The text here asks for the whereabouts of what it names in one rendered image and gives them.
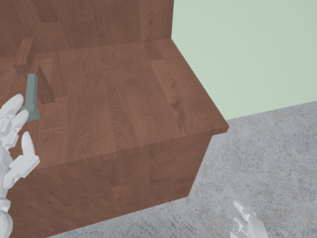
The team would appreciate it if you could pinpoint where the left robot hand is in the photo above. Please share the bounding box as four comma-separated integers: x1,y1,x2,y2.
0,94,40,198

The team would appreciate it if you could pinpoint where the left robot forearm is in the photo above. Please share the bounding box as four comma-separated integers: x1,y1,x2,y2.
0,197,13,238

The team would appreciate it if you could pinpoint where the right robot hand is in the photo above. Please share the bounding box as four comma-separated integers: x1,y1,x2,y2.
230,200,268,238

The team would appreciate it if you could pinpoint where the tap lever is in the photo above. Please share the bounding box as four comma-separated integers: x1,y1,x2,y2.
20,73,40,122

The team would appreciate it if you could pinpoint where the counter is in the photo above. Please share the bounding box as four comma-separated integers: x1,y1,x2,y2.
0,0,229,238

